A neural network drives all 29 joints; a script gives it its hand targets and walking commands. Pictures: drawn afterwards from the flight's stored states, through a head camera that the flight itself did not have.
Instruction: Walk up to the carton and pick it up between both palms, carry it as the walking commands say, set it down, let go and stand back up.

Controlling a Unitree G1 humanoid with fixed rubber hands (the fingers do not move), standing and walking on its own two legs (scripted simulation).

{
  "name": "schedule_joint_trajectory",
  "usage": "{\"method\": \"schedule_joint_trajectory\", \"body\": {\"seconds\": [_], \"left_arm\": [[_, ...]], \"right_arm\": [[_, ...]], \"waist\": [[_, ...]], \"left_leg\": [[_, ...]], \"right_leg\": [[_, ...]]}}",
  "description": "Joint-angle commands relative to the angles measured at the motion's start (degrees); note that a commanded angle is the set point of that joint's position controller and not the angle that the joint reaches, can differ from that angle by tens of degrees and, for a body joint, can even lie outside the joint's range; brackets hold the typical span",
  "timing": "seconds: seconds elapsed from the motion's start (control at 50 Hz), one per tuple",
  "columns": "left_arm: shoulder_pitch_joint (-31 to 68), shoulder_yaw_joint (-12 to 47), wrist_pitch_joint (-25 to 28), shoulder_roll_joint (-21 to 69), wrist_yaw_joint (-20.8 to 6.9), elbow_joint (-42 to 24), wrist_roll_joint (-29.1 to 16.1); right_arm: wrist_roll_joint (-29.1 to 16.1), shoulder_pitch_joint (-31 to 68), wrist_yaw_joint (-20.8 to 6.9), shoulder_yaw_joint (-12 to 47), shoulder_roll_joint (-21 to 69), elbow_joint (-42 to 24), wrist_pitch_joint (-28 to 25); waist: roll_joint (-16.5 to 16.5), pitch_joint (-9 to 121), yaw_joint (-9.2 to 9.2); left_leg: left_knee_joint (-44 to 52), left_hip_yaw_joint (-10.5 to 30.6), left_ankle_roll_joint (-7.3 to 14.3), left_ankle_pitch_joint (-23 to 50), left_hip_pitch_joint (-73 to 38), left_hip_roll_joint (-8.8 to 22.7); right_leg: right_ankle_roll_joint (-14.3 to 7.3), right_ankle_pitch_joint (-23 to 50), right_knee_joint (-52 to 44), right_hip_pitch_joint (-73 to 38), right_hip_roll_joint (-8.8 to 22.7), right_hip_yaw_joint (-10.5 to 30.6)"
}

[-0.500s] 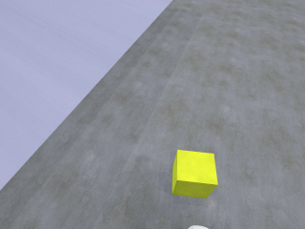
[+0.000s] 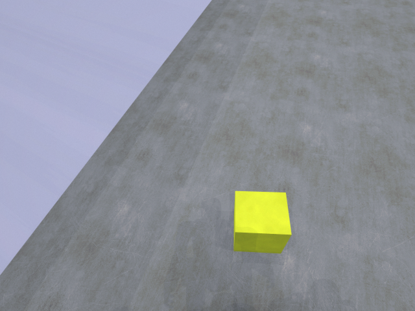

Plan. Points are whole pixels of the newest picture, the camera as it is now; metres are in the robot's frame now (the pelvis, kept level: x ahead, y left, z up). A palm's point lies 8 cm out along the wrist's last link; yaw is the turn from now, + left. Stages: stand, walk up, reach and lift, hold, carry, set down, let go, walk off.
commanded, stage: walk up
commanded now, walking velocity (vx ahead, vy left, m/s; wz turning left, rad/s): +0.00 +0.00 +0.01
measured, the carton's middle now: (258, 223) +0.56 -0.13 -0.66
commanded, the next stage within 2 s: none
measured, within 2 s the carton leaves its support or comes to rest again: neither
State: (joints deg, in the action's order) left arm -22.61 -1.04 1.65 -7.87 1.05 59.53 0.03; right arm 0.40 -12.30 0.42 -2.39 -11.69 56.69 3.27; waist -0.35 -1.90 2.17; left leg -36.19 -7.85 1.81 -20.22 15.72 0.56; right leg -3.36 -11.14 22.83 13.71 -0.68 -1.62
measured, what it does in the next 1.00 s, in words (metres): steps on the spot: left foot, then left foot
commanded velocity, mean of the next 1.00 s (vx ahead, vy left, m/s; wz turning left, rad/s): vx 0.07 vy -0.06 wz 0.00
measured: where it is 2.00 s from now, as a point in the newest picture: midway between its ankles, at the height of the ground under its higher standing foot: outside the picture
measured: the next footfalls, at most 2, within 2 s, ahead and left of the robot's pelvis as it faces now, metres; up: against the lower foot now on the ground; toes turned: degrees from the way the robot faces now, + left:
left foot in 0.06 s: +0.01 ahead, +0.12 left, +0.00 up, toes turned +8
left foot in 0.78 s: +0.07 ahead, +0.06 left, +0.00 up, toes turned +7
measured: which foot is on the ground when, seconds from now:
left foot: up 0.00-0.04, down 0.06-0.46, up 0.48-0.76, down 0.78-1.00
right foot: down 0.00-0.80, up 0.82-1.00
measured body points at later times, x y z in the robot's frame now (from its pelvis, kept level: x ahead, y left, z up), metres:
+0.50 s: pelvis +0.05 -0.03 -0.01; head +0.07 -0.04 +0.44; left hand +0.03 +0.20 -0.16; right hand +0.05 -0.26 -0.17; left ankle -0.03 +0.11 -0.74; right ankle +0.03 -0.09 -0.75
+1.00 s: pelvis +0.06 -0.02 -0.01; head +0.05 -0.01 +0.44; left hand +0.06 +0.20 -0.17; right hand +0.06 -0.27 -0.15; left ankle +0.07 +0.09 -0.75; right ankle +0.02 -0.14 -0.71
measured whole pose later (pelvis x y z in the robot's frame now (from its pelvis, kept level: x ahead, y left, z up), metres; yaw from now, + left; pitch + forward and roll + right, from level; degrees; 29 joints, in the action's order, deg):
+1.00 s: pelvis +0.06 -0.02 -0.01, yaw -2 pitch -2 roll -2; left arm -16.6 -1.4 -2.1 -9.0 1.5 62.0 0.0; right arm 0.4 -18.2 2.6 -2.2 -9.9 59.4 0.8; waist 0.3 -1.1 2.3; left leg -30.1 -7.9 0.8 -15.3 12.5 6.5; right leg -0.6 -22.1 44.5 15.7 -1.0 -2.2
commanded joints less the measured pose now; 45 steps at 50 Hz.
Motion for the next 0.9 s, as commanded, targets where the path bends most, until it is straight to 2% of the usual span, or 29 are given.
{"method": "schedule_joint_trajectory", "body": {"seconds": [0.0, 0.02, 0.04, 0.08, 0.12, 0.14, 0.16, 0.2, 0.22, 0.28, 0.32, 0.38, 0.4, 0.42, 0.46, 0.48, 0.5, 0.56, 0.58, 0.6, 0.62, 0.64, 0.68, 0.72, 0.74, 0.76, 0.78, 0.82, 0.88], "left_arm": [[-1.56, 0.05, 0.55, -3.85, 1.14, -1.02, 0.04], [-0.54, -0.04, -0.28, -3.01, 0.43, -0.81, 0.23], [0.51, 0.34, -0.45, -1.57, 0.53, -2.14, 0.35], [-0.70, 0.23, -1.82, -2.36, 0.29, -1.30, 0.27], [-0.92, -0.04, -1.28, -3.90, -0.39, -0.74, 1.15], [2.11, -0.80, -1.10, -6.68, -0.08, -0.41, 1.01], [1.06, -0.10, -0.49, -5.20, -0.43, -0.78, 0.72], [2.06, -1.53, -1.21, -6.19, -0.40, -0.70, 1.28], [2.98, 0.25, -1.31, -3.10, -0.56, -1.11, 1.05], [2.19, -1.46, -1.42, -5.96, -0.94, -1.42, 2.07], [0.83, -1.05, -1.19, -4.26, -1.16, -2.60, 1.72], [-4.51, -0.17, 0.66, -5.92, -0.16, 0.91, 1.79], [-4.50, -1.11, 0.40, -8.71, 0.48, 0.75, 1.49], [-8.82, -1.58, 0.54, -8.48, 0.73, 2.88, 1.26], [-8.49, -0.70, 1.64, -6.94, 1.36, 2.52, 1.50], [-6.96, -0.43, 0.78, -6.64, 2.01, 2.08, 0.82], [-8.82, 0.06, 1.15, -5.26, 2.10, 3.91, 1.06], [-9.75, -0.27, 1.21, -6.09, 2.37, 4.11, 1.04], [-6.13, 0.23, 1.21, -6.09, 2.52, 3.38, 0.40], [-7.20, 0.28, 1.29, -4.02, 1.95, 4.58, 0.78], [-1.98, 0.97, 0.67, -3.61, 2.40, 4.20, -0.08], [-3.66, 0.10, 0.84, -4.76, 1.84, 3.78, 0.91], [0.26, -0.90, -0.50, -7.58, 1.95, 3.41, 0.16], [-0.30, 0.61, -0.06, -3.82, 2.25, 3.34, -0.14], [2.07, -1.63, -0.67, -8.14, 1.64, 1.26, 0.04], [2.46, -1.68, -1.68, -6.24, 1.43, 0.83, 0.20], [4.76, -3.04, -2.66, -7.28, 1.13, -1.11, 0.45], [4.69, -1.89, -2.94, -5.51, 0.71, -1.09, 0.91], [3.06, -1.49, -3.59, -3.84, -0.02, 0.29, 0.35]], "right_arm": [[-0.39, -7.83, 1.25, -0.28, -2.95, 0.05, -4.22], [0.24, -14.54, 1.24, -0.91, -5.39, 1.33, -4.32], [0.41, -10.22, 1.21, -0.09, -4.56, 1.03, -4.15], [0.55, -4.51, 2.01, -0.37, -5.14, -1.58, -3.07], [0.62, -8.42, 1.37, -0.29, -4.23, -0.79, -3.57], [-0.08, -6.63, 1.93, -0.80, -5.94, -0.92, -3.62], [0.68, -9.12, 1.59, -0.23, -5.23, -0.19, -3.67], [0.96, -11.15, 2.39, -1.13, -6.06, -0.25, -3.46], [0.81, -9.26, 2.05, -0.64, -4.92, -0.47, -3.02], [0.94, -9.29, 2.54, -1.49, -7.46, -2.39, -2.64], [1.20, -6.83, 1.70, -0.90, -6.95, -3.01, -2.97], [0.10, -9.42, 1.27, -0.09, -0.95, -1.06, -3.24], [-0.47, -8.20, 1.64, 0.18, 0.00, -2.43, -3.46], [-0.38, -10.88, 1.98, -0.31, -0.95, -2.52, -3.87], [-0.72, -7.89, 1.83, 0.39, 0.51, -0.85, -2.84], [-1.33, -5.51, 1.98, -0.11, 0.40, -2.62, -2.87], [-0.80, -8.39, 1.75, 0.36, 0.78, -0.91, -2.90], [-0.01, -5.29, 1.26, 0.47, -0.37, -1.51, -2.58], [-0.55, -7.13, 1.50, 0.36, 0.37, -0.29, -2.15], [0.25, -4.85, 0.95, 0.53, -0.06, -1.14, -2.35], [-0.52, -3.71, 1.46, 0.94, 0.99, -0.62, -2.33], [0.24, -4.53, 1.10, 0.60, -1.29, -0.12, -2.20], [-0.48, -6.04, 1.95, 0.67, -1.82, 0.38, -2.61], [-0.16, -6.66, 2.32, 0.54, -0.63, 1.83, -2.92], [0.18, -14.54, 3.45, -1.66, -6.70, 2.80, -3.46], [0.88, -17.77, 3.85, -2.60, -9.98, 4.33, -3.30], [1.46, -18.44, 4.44, -2.54, -10.86, 3.59, -3.07], [1.00, -8.13, 3.93, -1.14, -7.20, 1.17, -2.90], [1.61, -5.58, 3.17, -0.51, -6.68, 0.90, -2.65]], "waist": [[2.68, 9.69, -3.63], [1.96, 8.90, -6.20], [9.09, 2.03, -3.81], [10.52, -5.61, -0.89], [8.54, 0.20, -2.96], [2.94, -2.47, -2.43], [8.22, 0.83, -2.85], [2.44, -2.67, -3.06], [10.36, -5.39, -2.43], [1.21, -2.59, -2.98], [5.50, -5.56, -1.65], [-0.63, 1.23, -0.90], [-11.23, 4.69, -1.49], [-9.85, 9.98, -0.72], [-2.86, 7.41, 0.08], [-11.54, 4.96, -0.97], [-5.31, 8.59, -0.39], [-4.78, 6.13, 0.29], [-7.27, 3.49, -1.62], [-6.86, 6.22, -0.87], [-9.15, -0.62, -2.44], [-8.35, 5.76, -1.58], [-11.94, 2.01, -2.67], [0.58, 3.06, -3.67], [-0.54, 6.07, -6.78], [9.85, 5.49, -7.28], [9.87, 2.36, -7.10], [7.29, 0.42, -3.93], [11.16, -7.56, -2.67]], "left_leg": [[18.88, 10.21, -1.01, 24.01, -15.81, 9.64], [21.82, 17.26, 2.34, 9.57, -21.99, 14.93], [23.38, 18.44, 3.51, 15.69, -15.56, 17.88], [20.74, 12.40, 3.27, 23.35, -9.09, 17.89], [22.39, 8.26, 1.86, -0.87, -9.46, 11.65], [20.77, 10.84, 1.81, 13.53, -8.20, 13.50], [21.02, 9.91, 2.13, -2.48, -8.19, 11.41], [23.63, 17.10, 3.89, -8.03, -9.57, 16.98], [24.41, 12.33, 3.23, -8.63, -5.54, 15.28], [23.38, 17.55, 4.79, -11.49, -5.71, 19.23], [23.24, 13.56, 3.30, -12.62, -0.05, 15.09], [6.30, 2.86, -0.69, 0.35, 0.21, 4.17], [4.02, 4.41, -2.69, 3.85, 0.16, 4.21], [-0.81, 2.96, -1.71, -5.31, 3.33, 2.74], [-3.61, 5.11, -2.58, -8.28, 6.17, 1.88], [-6.45, 4.77, -3.65, -9.09, 4.36, 2.87], [-5.07, 5.15, -2.93, -7.75, 6.36, 2.01], [-6.43, 6.13, -2.15, -4.68, 9.19, 1.64], [-3.15, 7.09, -2.68, -3.64, 5.70, 1.81], [-2.10, 5.94, -1.51, -2.12, 6.79, 2.61], [-0.41, 6.28, -3.08, -0.63, 2.89, 2.76], [1.44, 4.40, -2.26, -1.96, 1.47, 1.69], [10.10, 3.78, -3.64, 8.26, -2.50, 2.76], [12.91, 5.15, -2.45, 22.45, -9.17, 5.83], [12.48, 10.75, -0.33, 33.33, -16.48, 13.00], [15.67, 19.55, 4.96, 39.94, -20.21, 22.00], [18.35, 24.78, 10.58, 41.81, -14.94, 29.27], [20.68, 16.68, 8.41, 21.26, -6.62, 22.89], [22.39, 12.70, 5.81, 19.42, 1.19, 18.95]], "right_leg": [[0.48, 17.02, 3.46, -2.10, 6.93, 4.38], [2.13, -3.06, 8.95, 7.21, 2.27, -0.35], [2.71, -6.26, 7.74, 9.91, 2.66, 0.86], [3.13, -4.49, 6.55, 6.98, 2.04, 0.00], [1.63, -3.74, 6.39, 0.54, 1.07, -1.28], [2.72, 2.57, 4.08, 2.25, 2.48, 0.39], [1.71, -2.44, 4.33, -0.02, 2.40, 0.31], [2.77, -5.43, 9.37, 7.72, 1.73, -0.51], [2.10, -4.19, 6.72, 6.12, 2.92, -0.61], [4.12, -5.87, 10.33, 5.56, 3.02, -0.03], [3.23, -6.63, 7.32, 1.09, 2.36, -0.13], [0.70, 8.34, -2.70, -10.81, 10.01, 11.65], [-1.50, 28.56, -2.07, -13.91, 11.48, 12.63], [-4.15, 20.30, -1.17, -21.83, 12.64, 14.93], [-4.88, 50.12, 0.23, -20.70, 17.68, 17.59], [-3.96, 59.71, -0.07, -16.92, 15.24, 12.98], [-3.46, 45.10, -0.75, -21.94, 15.18, 13.67], [-3.79, 34.79, -3.02, -21.38, 14.80, 15.65], [-1.44, 43.41, -2.20, -15.50, 13.89, 13.25], [-3.35, 21.46, -4.86, -17.06, 12.04, 12.73], [-3.89, 42.53, -3.63, -7.96, 11.75, 8.94], [-4.09, 19.05, -5.06, -12.26, 10.55, 10.79], [-3.10, 24.53, -1.86, -7.10, 6.83, 4.99], [-1.39, 28.49, 1.46, -2.88, 7.29, 5.04], [0.08, 19.77, 10.47, 2.73, 3.67, 1.96], [2.75, -3.03, 19.71, 12.60, -0.17, -1.33], [3.59, -18.92, 32.61, 16.28, -0.27, 0.97], [3.08, -13.72, 30.47, 12.30, 1.84, 2.77], [4.51, -11.87, 22.63, 9.05, 0.98, 0.66]]}}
